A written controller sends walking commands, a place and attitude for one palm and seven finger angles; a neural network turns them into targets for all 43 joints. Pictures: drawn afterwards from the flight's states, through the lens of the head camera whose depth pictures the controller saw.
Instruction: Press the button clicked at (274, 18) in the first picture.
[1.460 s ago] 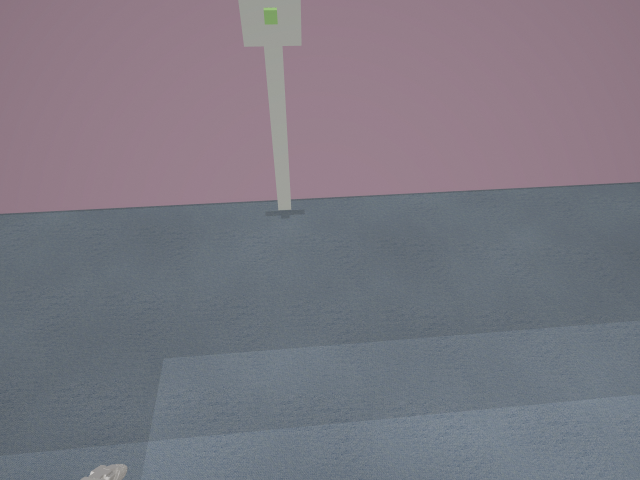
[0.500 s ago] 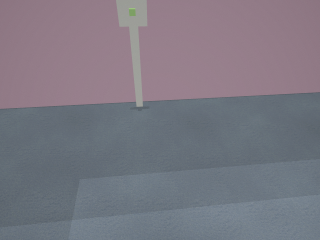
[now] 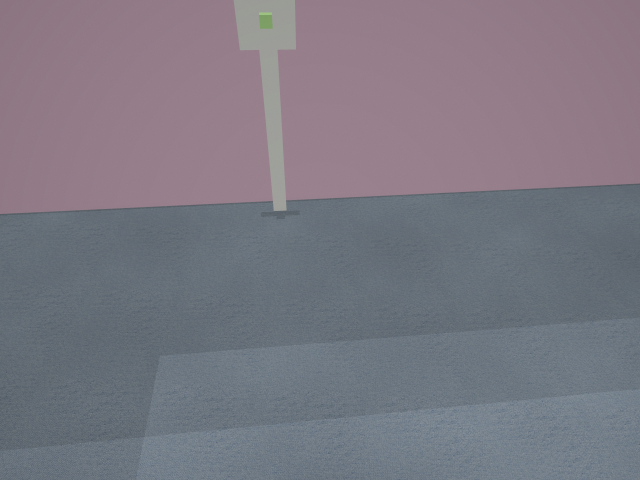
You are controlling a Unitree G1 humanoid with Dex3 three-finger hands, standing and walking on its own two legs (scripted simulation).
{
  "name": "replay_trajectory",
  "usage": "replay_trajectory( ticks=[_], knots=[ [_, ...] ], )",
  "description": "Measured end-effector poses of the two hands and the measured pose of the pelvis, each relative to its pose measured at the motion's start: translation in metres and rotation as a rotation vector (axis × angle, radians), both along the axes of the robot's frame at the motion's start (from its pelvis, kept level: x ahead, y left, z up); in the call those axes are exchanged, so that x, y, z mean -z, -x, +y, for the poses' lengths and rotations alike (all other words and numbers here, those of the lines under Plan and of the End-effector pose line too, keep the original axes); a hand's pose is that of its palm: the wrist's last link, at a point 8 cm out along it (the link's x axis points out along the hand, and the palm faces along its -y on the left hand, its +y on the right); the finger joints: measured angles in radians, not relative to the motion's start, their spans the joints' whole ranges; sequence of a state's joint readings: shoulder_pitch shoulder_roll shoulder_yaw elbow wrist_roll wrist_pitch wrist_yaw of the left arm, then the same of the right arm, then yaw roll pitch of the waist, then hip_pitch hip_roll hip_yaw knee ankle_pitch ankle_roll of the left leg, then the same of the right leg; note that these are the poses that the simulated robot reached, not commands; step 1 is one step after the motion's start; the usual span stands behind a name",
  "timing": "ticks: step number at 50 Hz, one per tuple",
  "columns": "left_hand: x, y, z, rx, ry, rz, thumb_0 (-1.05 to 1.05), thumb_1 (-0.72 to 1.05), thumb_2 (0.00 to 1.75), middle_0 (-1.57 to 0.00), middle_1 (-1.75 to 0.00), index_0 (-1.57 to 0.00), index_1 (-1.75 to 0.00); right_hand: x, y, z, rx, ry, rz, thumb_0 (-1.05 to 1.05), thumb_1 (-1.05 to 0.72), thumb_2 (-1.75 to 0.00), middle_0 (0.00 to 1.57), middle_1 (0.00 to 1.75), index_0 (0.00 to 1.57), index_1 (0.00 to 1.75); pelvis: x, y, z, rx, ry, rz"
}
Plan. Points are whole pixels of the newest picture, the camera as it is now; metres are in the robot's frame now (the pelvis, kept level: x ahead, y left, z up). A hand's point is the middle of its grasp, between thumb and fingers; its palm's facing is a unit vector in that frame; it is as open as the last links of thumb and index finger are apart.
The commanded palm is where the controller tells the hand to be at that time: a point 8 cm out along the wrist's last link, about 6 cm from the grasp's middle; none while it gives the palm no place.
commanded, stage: look at it before walking up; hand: left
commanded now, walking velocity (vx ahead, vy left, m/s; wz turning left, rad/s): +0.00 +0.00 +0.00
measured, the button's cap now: (265, 20) +1.32 +0.24 +0.05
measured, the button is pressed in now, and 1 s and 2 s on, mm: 0 0 0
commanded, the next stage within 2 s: walk to a spot facing it in 0.28 s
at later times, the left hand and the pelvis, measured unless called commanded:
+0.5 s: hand out of the picture +0.07 +0.24 -0.16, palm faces -0.04 -0.95 -0.32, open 7.4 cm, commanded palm none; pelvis +0.01 +0.00 +0.00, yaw -1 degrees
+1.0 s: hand (212, 447) +0.21 +0.18 -0.20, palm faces -0.14 -0.98 -0.15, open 7.3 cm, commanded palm none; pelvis +0.16 +0.01 -0.02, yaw -8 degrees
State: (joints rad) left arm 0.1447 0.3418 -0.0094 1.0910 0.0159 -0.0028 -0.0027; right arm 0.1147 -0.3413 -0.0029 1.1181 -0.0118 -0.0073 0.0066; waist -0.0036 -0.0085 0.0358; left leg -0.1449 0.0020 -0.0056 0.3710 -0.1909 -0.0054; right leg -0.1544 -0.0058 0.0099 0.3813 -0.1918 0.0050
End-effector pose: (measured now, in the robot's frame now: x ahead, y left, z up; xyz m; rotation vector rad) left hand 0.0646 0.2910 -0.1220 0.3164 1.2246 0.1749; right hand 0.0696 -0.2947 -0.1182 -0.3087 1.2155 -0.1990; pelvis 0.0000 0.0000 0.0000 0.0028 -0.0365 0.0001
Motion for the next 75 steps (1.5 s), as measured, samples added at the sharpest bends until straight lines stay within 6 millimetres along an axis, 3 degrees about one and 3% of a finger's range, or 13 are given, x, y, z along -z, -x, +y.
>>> replay_trajectory(
  ticks=[24, 34, 40, 42, 45, 50, 54, 57, 60, 64, 67, 71, 75],
  knots=[
    [0.001, -0.007, -0.005, -0.002, 0.0, 0.003, 0.01, 0.91, 0.9, -0.2, -0.3, -0.2, -0.3, 0.004, -0.004, 0.006, 0.006, -0.015, 0.005, 0.01, -0.91, -0.9, 0.2, 0.3, 0.2, 0.3, 0.001, -0.009, 0.0, 0.013, -0.001, 0.005],
    [0.035, 0.022, -0.045, -0.047, 0.13, 0.158, 0.01, 0.91, 0.9, -0.2, -0.3, -0.2, -0.3, 0.034, 0.026, 0.044, 0.093, -0.105, 0.127, 0.01, -0.91, -0.9, 0.2, 0.3, 0.2, 0.3, 0.015, -0.05, 0.002, 0.047, 0.021, 0.029],
    [0.049, 0.029, -0.055, -0.084, 0.193, 0.292, 0.01, 0.91, 0.9, -0.2, -0.3, -0.2, -0.3, 0.035, 0.024, 0.074, 0.167, -0.111, 0.167, 0.01, -0.91, -0.9, 0.2, 0.3, 0.2, 0.3, 0.021, -0.088, 0.016, 0.078, 0.013, 0.042],
    [0.048, 0.014, -0.055, -0.059, 0.195, 0.327, 0.01, 0.91, 0.9, -0.2, -0.3, -0.2, -0.3, 0.032, 0.029, 0.085, 0.205, -0.114, 0.169, 0.01, -0.91, -0.9, 0.2, 0.3, 0.2, 0.3, 0.019, -0.101, 0.018, 0.094, 0.017, 0.036],
    [0.047, -0.032, -0.055, -0.017, 0.196, 0.303, 0.01, 0.91, 0.9, -0.2, -0.3, -0.2, -0.3, 0.026, 0.044, 0.103, 0.265, -0.135, 0.236, 0.0, -0.91, -0.9, 0.2, 0.3, 0.2, 0.3, 0.016, -0.121, 0.016, 0.109, 0.022, 0.035],
    [0.045, -0.146, -0.06, 0.065, 0.175, 0.165, 0.02, 0.93, 0.9, -0.2, -0.3, -0.2, -0.3, 0.017, 0.066, 0.129, 0.351, -0.192, 0.413, 0.0, -0.91, -0.9, 0.2, 0.3, 0.2, 0.3, 0.015, -0.159, 0.006, 0.141, 0.023, 0.042],
    [0.046, -0.243, -0.074, 0.14, 0.144, 0.027, 0.02, 0.94, 0.9, -0.2, -0.3, -0.2, -0.3, 0.02, 0.064, 0.132, 0.416, -0.235, 0.53, 0.0, -0.91, -0.9, 0.2, 0.3, 0.2, 0.3, 0.027, -0.197, -0.009, 0.168, 0.027, 0.031],
    [0.051, -0.294, -0.085, 0.162, 0.118, -0.068, 0.01, 0.93, 0.9, -0.2, -0.3, -0.2, -0.3, 0.033, 0.041, 0.117, 0.443, -0.249, 0.556, 0.01, -0.91, -0.9, 0.2, 0.3, 0.2, 0.3, 0.04, -0.23, -0.026, 0.18, 0.01, 0.015],
    [0.047, -0.317, -0.095, 0.154, 0.116, -0.077, 0.01, 0.93, 0.9, -0.19, -0.3, -0.2, -0.3, 0.043, -0.016, 0.09, 0.432, -0.228, 0.456, 0.01, -0.91, -0.9, 0.2, 0.3, 0.2, 0.3, 0.036, -0.251, -0.034, 0.18, 0.022, 0.004],
    [0.04, -0.327, -0.109, 0.161, 0.13, -0.015, 0.0, 0.92, 0.9, -0.19, -0.3, -0.2, -0.3, 0.043, -0.122, 0.052, 0.372, -0.183, 0.218, 0.01, -0.91, -0.9, 0.2, 0.3, 0.2, 0.3, 0.022, -0.283, -0.039, 0.187, 0.025, 0.014],
    [0.037, -0.331, -0.114, 0.149, 0.145, 0.032, 0.01, 0.93, 0.9, -0.2, -0.3, -0.2, -0.3, 0.034, -0.199, 0.035, 0.332, -0.164, 0.062, 0.01, -0.92, -0.9, 0.2, 0.3, 0.2, 0.3, 0.014, -0.308, -0.04, 0.192, 0.028, 0.025],
    [0.037, -0.339, -0.114, 0.112, 0.178, 0.074, 0.01, 0.93, 0.9, -0.2, -0.3, -0.2, -0.3, 0.02, -0.28, 0.018, 0.275, -0.127, -0.051, 0.01, -0.95, -0.9, 0.2, 0.3, 0.2, 0.3, 0.01, -0.346, -0.037, 0.19, 0.032, 0.031],
    [0.044, -0.348, -0.107, 0.054, 0.205, 0.12, 0.01, 0.92, 0.9, -0.2, -0.3, -0.2, -0.3, 0.012, -0.351, 0.017, 0.203, -0.107, -0.096, 0.01, -0.94, -0.9, 0.2, 0.3, 0.2, 0.3, 0.012, -0.387, -0.03, 0.182, 0.041, 0.03]
  ],
)
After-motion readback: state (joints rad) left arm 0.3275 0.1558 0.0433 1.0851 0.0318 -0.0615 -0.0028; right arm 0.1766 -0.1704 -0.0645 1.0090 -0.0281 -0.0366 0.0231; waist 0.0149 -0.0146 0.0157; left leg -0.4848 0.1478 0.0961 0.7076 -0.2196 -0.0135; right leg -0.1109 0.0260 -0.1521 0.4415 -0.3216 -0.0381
